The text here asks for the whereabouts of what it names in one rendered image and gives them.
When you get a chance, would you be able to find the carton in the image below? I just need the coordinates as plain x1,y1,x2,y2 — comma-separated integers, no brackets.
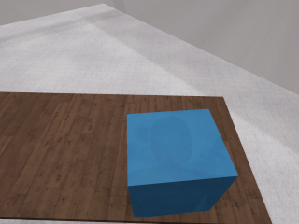
127,109,239,218

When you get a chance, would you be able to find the table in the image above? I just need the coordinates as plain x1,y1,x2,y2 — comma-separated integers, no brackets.
0,91,273,224

